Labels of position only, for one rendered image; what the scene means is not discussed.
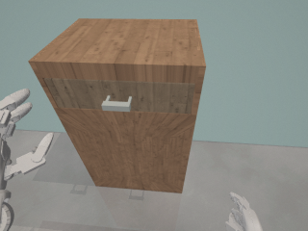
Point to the robot left hand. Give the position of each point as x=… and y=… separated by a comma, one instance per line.
x=10, y=114

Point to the drawer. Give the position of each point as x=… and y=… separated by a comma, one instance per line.
x=154, y=97

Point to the cabinet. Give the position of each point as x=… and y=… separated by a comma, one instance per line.
x=147, y=151

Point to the robot left forearm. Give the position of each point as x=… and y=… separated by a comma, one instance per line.
x=6, y=211

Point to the robot right hand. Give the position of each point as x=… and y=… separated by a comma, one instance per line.
x=246, y=221

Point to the handle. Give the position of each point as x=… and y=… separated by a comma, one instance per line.
x=116, y=106

